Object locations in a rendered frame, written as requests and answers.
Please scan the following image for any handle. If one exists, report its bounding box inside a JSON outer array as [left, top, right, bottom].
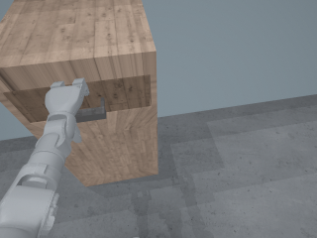
[[74, 97, 107, 123]]

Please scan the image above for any drawer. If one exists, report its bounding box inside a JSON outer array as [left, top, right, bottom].
[[3, 74, 151, 123]]

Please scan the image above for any left robot upper arm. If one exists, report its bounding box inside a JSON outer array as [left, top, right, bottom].
[[0, 185, 59, 238]]

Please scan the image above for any cabinet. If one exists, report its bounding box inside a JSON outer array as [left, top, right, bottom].
[[0, 0, 159, 187]]

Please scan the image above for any robot left forearm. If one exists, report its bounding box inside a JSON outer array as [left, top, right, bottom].
[[0, 111, 76, 214]]

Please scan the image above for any robot left hand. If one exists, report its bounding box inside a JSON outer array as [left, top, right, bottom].
[[45, 77, 90, 143]]

